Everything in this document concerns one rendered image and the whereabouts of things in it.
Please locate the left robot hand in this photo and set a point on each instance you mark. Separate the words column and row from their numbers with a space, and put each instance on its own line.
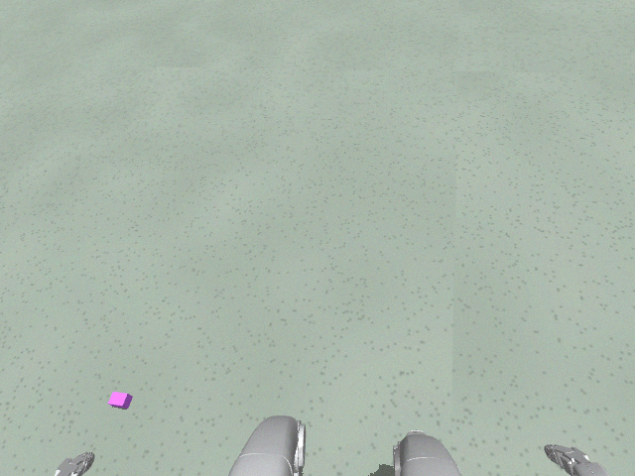
column 77, row 466

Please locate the right robot hand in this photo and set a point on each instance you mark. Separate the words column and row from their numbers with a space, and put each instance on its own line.
column 574, row 461

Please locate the small box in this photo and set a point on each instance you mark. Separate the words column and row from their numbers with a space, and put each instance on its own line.
column 120, row 400

